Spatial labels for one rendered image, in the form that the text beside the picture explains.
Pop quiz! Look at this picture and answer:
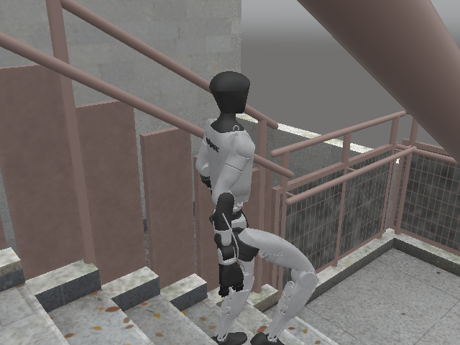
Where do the stairs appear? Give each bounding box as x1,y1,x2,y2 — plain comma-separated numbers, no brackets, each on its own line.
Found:
0,283,339,345

